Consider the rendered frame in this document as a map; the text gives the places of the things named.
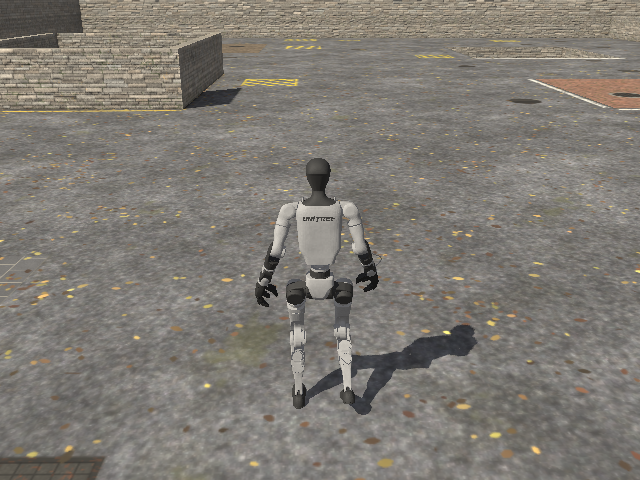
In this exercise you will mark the left robot forearm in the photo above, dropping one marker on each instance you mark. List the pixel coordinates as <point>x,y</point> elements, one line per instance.
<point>268,268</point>

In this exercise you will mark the robot right upper arm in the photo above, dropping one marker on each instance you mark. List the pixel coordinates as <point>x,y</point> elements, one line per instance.
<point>350,211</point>

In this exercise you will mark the robot head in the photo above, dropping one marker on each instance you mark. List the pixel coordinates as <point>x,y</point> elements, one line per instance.
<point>318,173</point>

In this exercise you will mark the robot left hand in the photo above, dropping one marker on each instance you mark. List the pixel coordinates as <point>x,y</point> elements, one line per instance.
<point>260,291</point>

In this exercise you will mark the right robot forearm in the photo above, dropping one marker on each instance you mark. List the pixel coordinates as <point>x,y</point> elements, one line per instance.
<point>367,262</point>

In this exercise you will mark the robot right hand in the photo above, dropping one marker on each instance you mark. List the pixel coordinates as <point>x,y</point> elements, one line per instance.
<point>363,277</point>

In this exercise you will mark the robot left upper arm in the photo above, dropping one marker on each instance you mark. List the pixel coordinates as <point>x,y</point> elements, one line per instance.
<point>287,212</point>

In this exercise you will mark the right robot thigh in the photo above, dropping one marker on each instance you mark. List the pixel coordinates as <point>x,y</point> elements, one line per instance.
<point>342,294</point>

